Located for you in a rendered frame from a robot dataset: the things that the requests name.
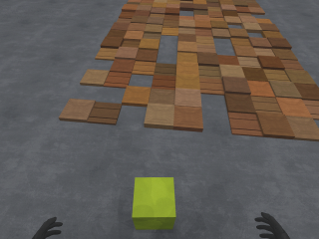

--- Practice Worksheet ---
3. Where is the right robot hand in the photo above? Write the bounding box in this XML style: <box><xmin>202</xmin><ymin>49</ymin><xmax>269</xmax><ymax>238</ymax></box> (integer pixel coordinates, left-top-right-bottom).
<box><xmin>254</xmin><ymin>212</ymin><xmax>290</xmax><ymax>239</ymax></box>

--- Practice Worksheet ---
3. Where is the left robot hand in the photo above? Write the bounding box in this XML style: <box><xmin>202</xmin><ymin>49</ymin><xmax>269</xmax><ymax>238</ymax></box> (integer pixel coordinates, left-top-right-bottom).
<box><xmin>32</xmin><ymin>217</ymin><xmax>63</xmax><ymax>239</ymax></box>

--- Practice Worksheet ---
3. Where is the carton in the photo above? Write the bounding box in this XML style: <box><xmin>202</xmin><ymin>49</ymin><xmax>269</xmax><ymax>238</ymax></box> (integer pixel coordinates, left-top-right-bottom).
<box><xmin>132</xmin><ymin>177</ymin><xmax>176</xmax><ymax>230</ymax></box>

